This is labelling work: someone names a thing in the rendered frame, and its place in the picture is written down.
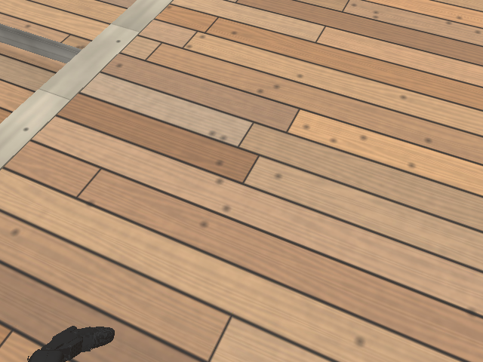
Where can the left robot hand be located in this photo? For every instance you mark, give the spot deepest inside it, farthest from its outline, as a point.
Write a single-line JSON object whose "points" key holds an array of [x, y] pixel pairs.
{"points": [[71, 342]]}

